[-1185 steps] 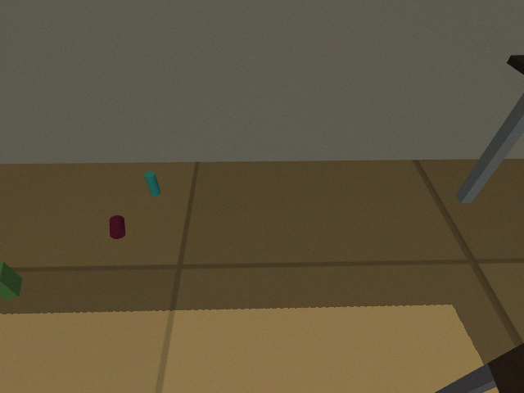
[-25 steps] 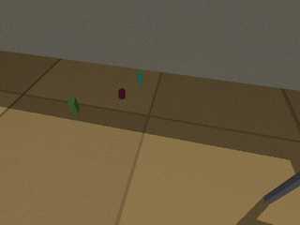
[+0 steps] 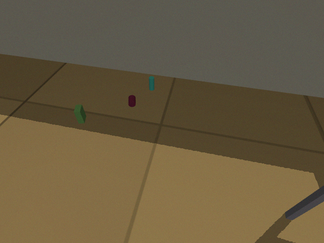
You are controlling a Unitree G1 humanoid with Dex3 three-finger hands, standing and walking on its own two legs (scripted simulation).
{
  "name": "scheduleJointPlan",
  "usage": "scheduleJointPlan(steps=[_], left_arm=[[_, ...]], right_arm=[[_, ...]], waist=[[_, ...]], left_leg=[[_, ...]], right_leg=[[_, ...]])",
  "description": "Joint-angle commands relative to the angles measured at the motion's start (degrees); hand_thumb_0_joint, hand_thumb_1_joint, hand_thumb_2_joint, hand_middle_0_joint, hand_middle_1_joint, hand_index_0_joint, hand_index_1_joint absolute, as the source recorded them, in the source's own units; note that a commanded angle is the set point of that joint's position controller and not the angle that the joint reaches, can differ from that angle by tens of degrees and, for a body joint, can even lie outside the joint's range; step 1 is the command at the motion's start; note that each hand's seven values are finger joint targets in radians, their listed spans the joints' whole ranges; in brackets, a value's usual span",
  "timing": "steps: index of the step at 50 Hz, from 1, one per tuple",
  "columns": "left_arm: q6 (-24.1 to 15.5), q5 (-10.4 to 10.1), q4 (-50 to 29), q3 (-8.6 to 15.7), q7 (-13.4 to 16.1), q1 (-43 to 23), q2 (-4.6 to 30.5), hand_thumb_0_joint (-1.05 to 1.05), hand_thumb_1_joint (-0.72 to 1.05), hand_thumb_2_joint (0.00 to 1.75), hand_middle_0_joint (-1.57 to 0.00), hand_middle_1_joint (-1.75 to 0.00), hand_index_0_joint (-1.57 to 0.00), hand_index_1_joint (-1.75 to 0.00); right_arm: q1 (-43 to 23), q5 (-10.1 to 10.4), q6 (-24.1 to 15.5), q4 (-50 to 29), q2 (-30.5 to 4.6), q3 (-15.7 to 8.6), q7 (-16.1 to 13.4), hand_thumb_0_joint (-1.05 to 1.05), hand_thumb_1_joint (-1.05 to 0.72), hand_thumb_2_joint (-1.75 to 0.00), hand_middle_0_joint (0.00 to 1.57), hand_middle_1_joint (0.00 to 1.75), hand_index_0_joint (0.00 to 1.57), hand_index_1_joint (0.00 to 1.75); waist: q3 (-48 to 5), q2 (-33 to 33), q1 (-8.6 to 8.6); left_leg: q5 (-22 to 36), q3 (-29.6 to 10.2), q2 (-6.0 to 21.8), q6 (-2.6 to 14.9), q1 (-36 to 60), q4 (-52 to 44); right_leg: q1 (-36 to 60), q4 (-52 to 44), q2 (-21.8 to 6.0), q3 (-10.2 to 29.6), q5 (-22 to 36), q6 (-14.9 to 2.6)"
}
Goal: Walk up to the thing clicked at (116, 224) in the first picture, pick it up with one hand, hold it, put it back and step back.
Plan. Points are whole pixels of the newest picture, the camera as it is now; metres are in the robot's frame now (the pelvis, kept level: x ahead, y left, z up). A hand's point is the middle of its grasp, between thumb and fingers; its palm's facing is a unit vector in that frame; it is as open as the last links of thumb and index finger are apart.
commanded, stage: stand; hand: left
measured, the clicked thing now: (132, 101) +1.47 +0.24 -0.75
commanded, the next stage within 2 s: walk up in 0.74 s
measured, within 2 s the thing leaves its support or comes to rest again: neither
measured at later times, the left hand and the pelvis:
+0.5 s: hand out of the picture +0.07 +0.25 -0.16, palm faces -0.05 -0.94 -0.35, open 7.4 cm; pelvis +0.00 +0.00 +0.00, yaw +0 degrees
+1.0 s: hand out of the picture +0.12 +0.26 -0.14, palm faces -0.10 -0.91 -0.41, open 7.4 cm; pelvis +0.04 -0.03 -0.01, yaw -3 degrees
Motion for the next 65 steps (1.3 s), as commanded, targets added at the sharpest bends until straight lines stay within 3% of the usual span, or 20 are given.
scheduleJointPlan(steps=[1,36,37,38,39,40,41,43,45,47,49,50,51,52,53,54,56,59,61,65], left_arm=[[-1.08,-0.19,-3.41,2.72,0.61,-2.10,12.12,0.00,0.90,0.90,-0.20,-0.30,-0.20,-0.30],[-0.98,-0.03,-3.62,2.59,0.67,-2.05,12.14,0.00,0.90,0.90,-0.20,-0.30,-0.20,-0.30],[-1.64,0.90,-6.43,6.03,-1.08,0.51,17.17,0.00,0.90,0.90,-0.20,-0.30,-0.20,-0.30],[-1.58,1.57,-6.50,6.21,-1.73,-1.68,16.76,0.00,0.90,0.90,-0.20,-0.30,-0.20,-0.30],[-1.52,1.84,-8.23,6.24,-2.46,-5.37,15.46,0.00,0.90,0.90,-0.20,-0.30,-0.20,-0.30],[-1.46,1.98,-9.95,6.37,-2.84,-8.17,15.07,0.00,0.90,0.90,-0.20,-0.30,-0.20,-0.30],[-1.85,1.73,-10.84,6.29,-3.05,-8.90,14.77,0.00,0.90,0.90,-0.20,-0.30,-0.20,-0.30],[-2.28,1.06,-10.25,6.24,-4.03,-5.18,14.80,0.00,0.90,0.90,-0.20,-0.30,-0.20,-0.30],[-2.21,0.77,-10.35,6.77,-5.17,-1.56,15.11,0.00,0.90,0.90,-0.20,-0.30,-0.20,-0.30],[-2.36,0.97,-9.85,7.30,-5.36,1.09,14.85,0.00,0.90,0.90,-0.20,-0.30,-0.20,-0.30],[-2.73,0.89,-7.37,8.04,-4.91,8.82,14.77,0.00,0.90,0.90,-0.20,-0.30,-0.20,-0.30],[-3.00,1.07,-5.40,8.90,-4.26,14.03,16.22,0.00,0.90,0.90,-0.20,-0.30,-0.20,-0.30],[-3.47,1.43,-3.90,10.44,-3.27,21.50,20.41,0.00,0.90,0.90,-0.20,-0.30,-0.20,-0.30],[-3.93,2.15,-6.06,11.40,-2.27,24.09,24.97,0.00,0.90,0.90,-0.20,-0.30,-0.20,-0.30],[-4.17,1.51,-9.52,10.28,-2.17,14.83,26.11,0.00,0.90,0.90,-0.20,-0.30,-0.20,-0.30],[-4.36,0.90,-12.01,9.72,-2.17,7.72,24.97,0.00,0.90,0.90,-0.20,-0.30,-0.20,-0.30],[-4.85,0.45,-13.23,9.00,-1.99,2.45,20.65,0.00,0.90,0.90,-0.20,-0.30,-0.20,-0.30],[-5.51,0.10,-13.32,8.41,-1.94,4.26,18.73,0.00,0.90,0.90,-0.20,-0.30,-0.20,-0.30],[-5.94,0.16,-13.98,8.93,-1.66,4.40,19.54,0.00,0.90,0.90,-0.20,-0.30,-0.20,-0.30],[-6.07,0.31,-14.17,9.58,-1.76,6.90,20.14,0.00,0.90,0.90,-0.20,-0.30,-0.20,-0.30]], right_arm=[[-1.71,-0.13,-1.53,-3.29,-11.96,-2.47,-0.93,0.00,-0.90,-0.90,0.20,0.30,0.20,0.30],[-1.31,-0.11,-1.67,-3.25,-11.78,-2.44,-0.94,0.00,-0.90,-0.90,0.20,0.30,0.20,0.30],[2.14,-0.93,-2.66,-6.35,-17.32,-6.13,0.50,0.00,-0.90,-0.90,0.20,0.30,0.20,0.30],[5.46,-1.35,-2.86,-4.89,-18.55,-7.15,0.98,0.00,-0.90,-0.90,0.20,0.30,0.20,0.30],[7.06,-1.29,-2.87,-5.11,-20.02,-8.14,1.19,0.00,-0.90,-0.90,0.20,0.30,0.20,0.30],[7.69,-1.43,-3.04,-6.02,-20.69,-8.91,1.34,0.00,-0.90,-0.90,0.20,0.30,0.20,0.30],[8.09,-1.61,-3.64,-6.64,-20.48,-9.02,1.33,0.00,-0.90,-0.90,0.20,0.30,0.20,0.30],[6.80,-1.31,-4.24,-8.21,-18.26,-8.14,1.37,0.00,-0.90,-0.90,0.20,0.30,0.20,0.30],[2.12,-1.71,-4.11,-10.83,-19.26,-8.80,1.91,0.00,-0.90,-0.90,0.20,0.30,0.20,0.30],[-0.42,-1.88,-4.00,-12.23,-18.58,-8.63,2.35,0.00,-0.90,-0.90,0.20,0.30,0.20,0.30],[-2.44,-1.94,-3.58,-13.41,-17.09,-8.23,2.45,0.00,-0.90,-0.90,0.20,0.30,0.20,0.30],[-2.23,-2.20,-3.18,-13.78,-15.01,-7.59,2.35,0.00,-0.90,-0.90,0.20,0.30,0.20,0.30],[-0.14,-2.38,-2.97,-14.31,-10.49,-5.93,2.23,0.00,-0.90,-0.90,0.20,0.30,0.20,0.30],[-1.48,-1.37,-2.84,-16.31,-8.66,-4.68,2.39,0.00,-0.90,-0.90,0.20,0.30,0.20,0.30],[-0.09,-0.69,-2.30,-15.84,-13.54,-6.07,2.17,0.00,-0.90,-0.90,0.20,0.30,0.20,0.30],[2.31,-0.37,-2.47,-14.04,-16.64,-6.84,2.19,0.00,-0.90,-0.90,0.20,0.30,0.20,0.30],[7.81,0.21,-2.80,-11.06,-17.37,-6.81,2.59,0.00,-0.90,-0.90,0.20,0.30,0.20,0.30],[10.74,-0.27,-2.25,-10.15,-15.98,-7.02,3.56,0.00,-0.90,-0.90,0.20,0.30,0.20,0.30],[9.20,-0.57,-2.22,-11.62,-15.71,-7.11,4.17,0.00,-0.90,-0.90,0.20,0.30,0.20,0.30],[3.61,-1.05,-2.57,-14.53,-15.01,-6.88,4.95,0.00,-0.90,-0.90,0.20,0.30,0.20,0.30]], waist=[[-4.94,-0.20,0.10],[-3.95,-0.62,0.06],[-9.49,0.29,-0.18],[-5.78,2.96,-1.96],[0.03,7.44,-3.84],[5.78,9.72,-5.06],[8.24,5.99,-4.60],[4.55,4.82,-2.44],[2.81,10.75,-0.30],[2.08,11.56,1.58],[-0.49,6.91,5.76],[-2.71,0.54,7.94],[-4.08,-15.17,11.34],[-1.87,-21.76,13.08],[1.29,-11.08,8.01],[4.90,-6.53,3.93],[4.34,-6.57,0.47],[4.25,-6.53,0.46],[5.31,-6.39,0.63],[5.09,-3.94,2.66]], left_leg=[[10.05,-5.15,6.74,1.61,2.98,-2.47],[10.50,-5.49,6.71,1.67,2.37,-2.95],[-21.43,-6.62,6.04,5.99,5.30,0.27],[-33.89,-11.02,8.97,7.96,5.49,-3.15],[-38.89,-17.54,14.33,10.81,6.94,-8.87],[-36.50,-24.97,21.80,14.51,5.52,-13.84],[-31.72,-26.60,23.75,15.83,4.29,-14.39],[-25.16,-19.42,18.60,13.61,6.13,-12.96],[-25.55,-14.20,16.50,12.27,1.85,-12.35],[-22.27,-9.00,14.04,10.60,-5.26,-9.87],[-23.17,-3.12,10.22,8.78,-13.71,0.30],[-25.58,-0.82,7.37,7.27,-21.85,10.25],[-28.85,3.71,1.18,5.30,-32.78,29.57],[-26.25,-5.10,-6.26,3.28,-40.36,47.46],[-19.65,-13.29,-2.65,2.52,-36.11,49.86],[-14.20,-14.30,0.80,2.59,-35.01,49.48],[-7.54,-12.52,3.65,1.77,-30.10,44.49],[-2.80,-11.03,3.22,0.10,-25.72,39.15],[-1.60,-10.27,3.88,-0.79,-27.80,34.59],[0.70,-8.17,4.51,-0.92,-29.76,25.68]], right_leg=[[-1.02,-1.99,-6.13,3.89,13.59,-2.71],[-1.47,-1.78,-5.98,3.23,12.34,-2.44],[-3.26,3.85,-1.88,1.26,-16.74,-4.31],[-12.67,8.51,-1.45,0.38,-24.46,-4.65],[-23.59,16.26,0.28,-3.11,-21.79,-3.73],[-31.71,26.75,-0.61,-3.04,-18.67,-2.87],[-33.70,27.48,-3.17,0.37,-17.39,-2.93],[-31.34,26.77,-3.85,0.58,-14.15,-2.83],[-23.58,22.41,-4.31,-2.42,-13.34,-2.38],[-13.69,18.50,-3.58,-5.34,-8.63,-2.08],[1.01,11.94,-1.48,-8.75,-0.88,-2.30],[11.63,12.52,0.36,-9.07,-2.71,-2.40],[19.33,6.20,-4.16,-0.11,-17.66,-3.64],[13.19,-9.86,-18.27,27.91,-41.48,-7.21],[2.07,-17.52,-25.32,39.12,-49.78,-11.34],[-2.48,-16.40,-23.68,33.55,-45.20,-12.05],[-4.12,-13.11,-16.84,18.48,-30.75,-11.16],[-7.51,-12.99,-14.54,8.52,-22.14,-10.71],[-6.54,-13.37,-15.36,6.84,-22.79,-12.49],[-1.77,-11.53,-14.73,2.13,-18.46,-12.62]])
